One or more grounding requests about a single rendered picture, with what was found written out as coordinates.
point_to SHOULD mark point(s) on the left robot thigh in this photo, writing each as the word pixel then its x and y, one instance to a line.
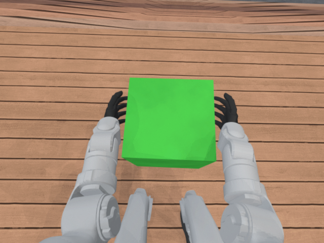
pixel 134 224

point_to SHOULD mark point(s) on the left robot upper arm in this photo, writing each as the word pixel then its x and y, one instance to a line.
pixel 89 219

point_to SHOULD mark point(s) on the robot left hand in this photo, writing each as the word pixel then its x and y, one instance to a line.
pixel 113 107

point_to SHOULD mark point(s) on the robot right forearm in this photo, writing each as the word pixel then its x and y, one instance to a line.
pixel 242 183

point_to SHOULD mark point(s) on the left robot shin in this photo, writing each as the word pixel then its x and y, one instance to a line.
pixel 139 190

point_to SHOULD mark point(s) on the carton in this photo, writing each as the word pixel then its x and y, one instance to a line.
pixel 170 123

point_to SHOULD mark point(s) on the robot right hand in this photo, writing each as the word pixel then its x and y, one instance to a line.
pixel 229 111

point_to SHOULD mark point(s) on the right robot upper arm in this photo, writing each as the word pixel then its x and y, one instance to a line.
pixel 244 223

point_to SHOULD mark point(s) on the robot left forearm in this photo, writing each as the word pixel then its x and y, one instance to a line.
pixel 98 174

